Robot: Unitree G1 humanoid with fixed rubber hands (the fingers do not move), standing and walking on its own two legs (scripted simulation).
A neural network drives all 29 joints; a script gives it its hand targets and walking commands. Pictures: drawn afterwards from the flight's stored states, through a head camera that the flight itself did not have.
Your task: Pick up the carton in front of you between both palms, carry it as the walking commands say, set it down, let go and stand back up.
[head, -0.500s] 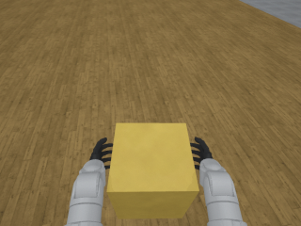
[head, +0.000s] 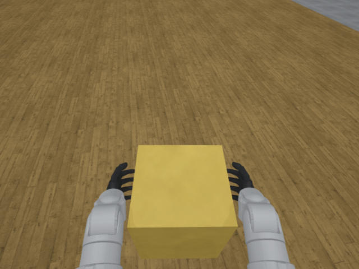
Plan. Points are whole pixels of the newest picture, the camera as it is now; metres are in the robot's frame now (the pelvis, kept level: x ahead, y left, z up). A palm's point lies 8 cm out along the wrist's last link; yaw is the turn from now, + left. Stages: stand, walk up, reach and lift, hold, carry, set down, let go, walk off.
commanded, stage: carry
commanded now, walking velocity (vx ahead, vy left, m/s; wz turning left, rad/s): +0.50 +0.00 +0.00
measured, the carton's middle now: (179, 204) +0.30 +0.00 -0.05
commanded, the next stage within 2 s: none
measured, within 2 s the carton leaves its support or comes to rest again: neither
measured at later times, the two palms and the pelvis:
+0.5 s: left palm (113, 147) +0.42 +0.18 +0.05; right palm (225, 148) +0.41 -0.12 +0.05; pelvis +0.13 +0.03 +0.02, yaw +0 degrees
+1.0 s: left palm (136, 104) +0.62 +0.14 +0.04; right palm (222, 103) +0.63 -0.15 +0.03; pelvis +0.35 -0.02 +0.01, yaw +2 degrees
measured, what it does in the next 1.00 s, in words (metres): walks ahead: right foot, then left foot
